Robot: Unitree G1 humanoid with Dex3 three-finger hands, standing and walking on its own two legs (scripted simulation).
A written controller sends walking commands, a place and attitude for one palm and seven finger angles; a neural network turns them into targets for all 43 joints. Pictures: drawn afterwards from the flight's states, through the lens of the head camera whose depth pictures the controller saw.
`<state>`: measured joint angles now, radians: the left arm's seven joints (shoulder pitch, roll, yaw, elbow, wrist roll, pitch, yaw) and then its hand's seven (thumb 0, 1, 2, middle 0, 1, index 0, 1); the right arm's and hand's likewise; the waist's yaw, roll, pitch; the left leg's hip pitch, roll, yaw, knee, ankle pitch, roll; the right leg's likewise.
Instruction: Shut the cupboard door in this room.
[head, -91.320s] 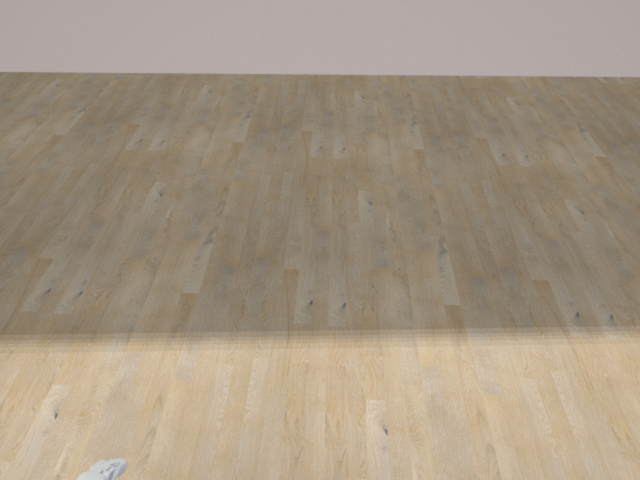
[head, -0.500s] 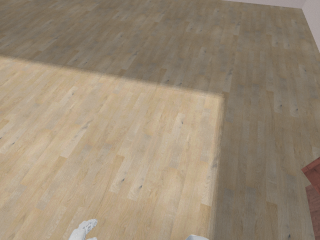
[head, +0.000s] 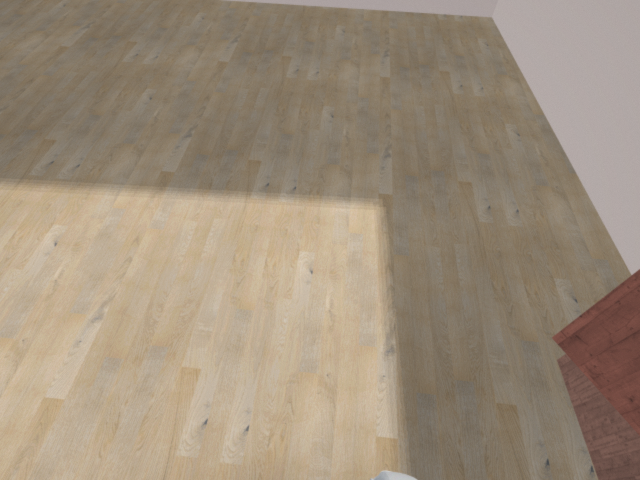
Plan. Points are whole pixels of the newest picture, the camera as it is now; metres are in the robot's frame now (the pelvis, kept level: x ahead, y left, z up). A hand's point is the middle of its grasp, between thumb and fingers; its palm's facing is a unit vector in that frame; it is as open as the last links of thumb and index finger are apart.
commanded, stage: turn to face it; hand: left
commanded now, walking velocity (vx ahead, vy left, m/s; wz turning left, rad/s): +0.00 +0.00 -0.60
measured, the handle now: out of the picture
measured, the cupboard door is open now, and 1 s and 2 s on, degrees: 29 29 29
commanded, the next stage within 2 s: take the last steps up to it in 1.56 s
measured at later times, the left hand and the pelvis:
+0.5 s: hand (215, 450) +0.18 +0.17 -0.18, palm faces -0.25 -0.95 -0.20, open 7.4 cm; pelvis +0.05 +0.00 -0.01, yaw -16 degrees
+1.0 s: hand (274, 397) +0.25 +0.09 -0.16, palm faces -0.55 -0.79 -0.28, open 7.4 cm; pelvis +0.05 -0.02 -0.01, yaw -35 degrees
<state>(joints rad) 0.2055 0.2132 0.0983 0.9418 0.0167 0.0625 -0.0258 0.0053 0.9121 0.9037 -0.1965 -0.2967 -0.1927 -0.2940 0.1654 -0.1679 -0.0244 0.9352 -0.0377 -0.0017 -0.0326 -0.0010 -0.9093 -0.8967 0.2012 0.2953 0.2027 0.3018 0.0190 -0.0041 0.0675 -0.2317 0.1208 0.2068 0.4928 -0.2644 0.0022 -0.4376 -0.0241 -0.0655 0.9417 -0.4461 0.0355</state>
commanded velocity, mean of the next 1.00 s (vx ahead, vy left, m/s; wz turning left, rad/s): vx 0.00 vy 0.00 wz -0.60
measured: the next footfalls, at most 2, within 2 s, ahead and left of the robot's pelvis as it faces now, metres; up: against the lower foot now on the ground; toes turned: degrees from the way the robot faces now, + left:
right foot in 0.12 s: +0.06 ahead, -0.13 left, +0.00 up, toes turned -11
left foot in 0.52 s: +0.14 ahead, +0.11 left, +0.00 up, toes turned -15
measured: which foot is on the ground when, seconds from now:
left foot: down 0.00-0.12, up 0.14-0.50, down 0.52-0.88, up 0.90-1.00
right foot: up 0.00-0.10, down 0.12-0.52, up 0.54-0.86, down 0.88-1.00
